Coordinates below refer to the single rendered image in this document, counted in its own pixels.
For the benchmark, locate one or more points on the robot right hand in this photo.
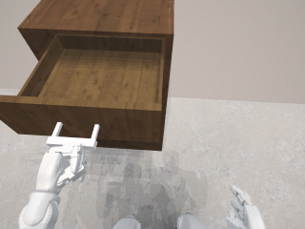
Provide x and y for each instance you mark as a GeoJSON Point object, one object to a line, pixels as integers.
{"type": "Point", "coordinates": [249, 216]}

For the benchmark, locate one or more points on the cabinet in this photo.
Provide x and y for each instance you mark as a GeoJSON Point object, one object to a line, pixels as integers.
{"type": "Point", "coordinates": [128, 18]}

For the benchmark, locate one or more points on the handle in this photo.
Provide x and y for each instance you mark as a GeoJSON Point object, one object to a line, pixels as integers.
{"type": "Point", "coordinates": [55, 140]}

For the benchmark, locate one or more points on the robot left hand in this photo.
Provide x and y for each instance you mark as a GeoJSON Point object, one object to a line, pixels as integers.
{"type": "Point", "coordinates": [68, 158]}

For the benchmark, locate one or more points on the left robot thigh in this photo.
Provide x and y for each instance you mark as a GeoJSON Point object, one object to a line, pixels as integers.
{"type": "Point", "coordinates": [127, 223]}

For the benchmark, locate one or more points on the robot right shin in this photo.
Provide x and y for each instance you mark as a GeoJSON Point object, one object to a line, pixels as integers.
{"type": "Point", "coordinates": [189, 213]}

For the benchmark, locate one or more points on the left robot forearm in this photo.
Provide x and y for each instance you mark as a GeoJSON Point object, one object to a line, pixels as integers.
{"type": "Point", "coordinates": [41, 212]}

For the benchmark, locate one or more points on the drawer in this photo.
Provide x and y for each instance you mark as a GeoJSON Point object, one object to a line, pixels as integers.
{"type": "Point", "coordinates": [84, 80]}

